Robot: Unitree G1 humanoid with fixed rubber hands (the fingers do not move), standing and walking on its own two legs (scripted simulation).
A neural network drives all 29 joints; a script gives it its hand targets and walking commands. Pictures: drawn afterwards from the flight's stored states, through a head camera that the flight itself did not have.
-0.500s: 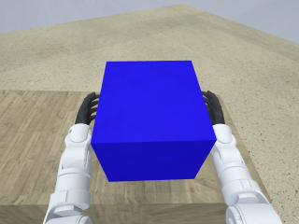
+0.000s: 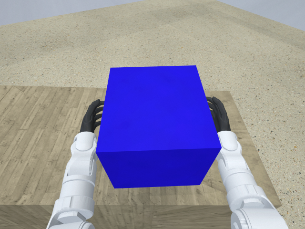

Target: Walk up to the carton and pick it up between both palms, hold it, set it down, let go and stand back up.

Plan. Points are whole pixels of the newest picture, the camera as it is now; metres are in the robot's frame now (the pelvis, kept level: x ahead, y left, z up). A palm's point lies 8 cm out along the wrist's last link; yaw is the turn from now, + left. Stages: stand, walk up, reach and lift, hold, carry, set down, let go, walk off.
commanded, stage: set down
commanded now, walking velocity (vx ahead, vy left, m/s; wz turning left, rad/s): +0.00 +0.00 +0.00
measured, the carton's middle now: (155, 126) +0.41 +0.00 +0.04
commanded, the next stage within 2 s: none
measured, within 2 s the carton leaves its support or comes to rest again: neither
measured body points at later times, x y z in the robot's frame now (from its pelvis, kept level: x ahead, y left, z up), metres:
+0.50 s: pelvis +0.00 +0.00 +0.00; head +0.06 +0.00 +0.45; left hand +0.37 +0.18 +0.03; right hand +0.40 -0.17 +0.04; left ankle -0.04 +0.12 -0.75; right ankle -0.01 -0.11 -0.75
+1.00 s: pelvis +0.01 +0.00 +0.00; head +0.09 +0.00 +0.44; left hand +0.38 +0.18 -0.01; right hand +0.42 -0.17 +0.02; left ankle -0.04 +0.12 -0.75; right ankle -0.01 -0.11 -0.75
